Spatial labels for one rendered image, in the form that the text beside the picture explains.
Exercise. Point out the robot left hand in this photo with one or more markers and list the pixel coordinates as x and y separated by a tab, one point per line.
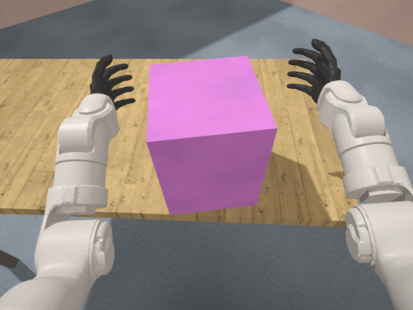
101	84

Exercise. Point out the carton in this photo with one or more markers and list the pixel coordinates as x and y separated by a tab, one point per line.
210	133

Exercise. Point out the table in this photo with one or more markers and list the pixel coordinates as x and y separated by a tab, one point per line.
302	184

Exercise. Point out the left robot forearm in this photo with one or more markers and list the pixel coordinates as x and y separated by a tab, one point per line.
81	161

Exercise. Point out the robot right upper arm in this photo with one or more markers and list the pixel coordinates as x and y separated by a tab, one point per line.
381	235

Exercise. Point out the robot right hand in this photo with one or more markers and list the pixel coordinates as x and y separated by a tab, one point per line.
325	70

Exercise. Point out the robot left upper arm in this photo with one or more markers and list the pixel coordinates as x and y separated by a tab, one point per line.
72	254

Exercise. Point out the right robot forearm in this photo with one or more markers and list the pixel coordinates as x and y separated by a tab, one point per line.
372	173

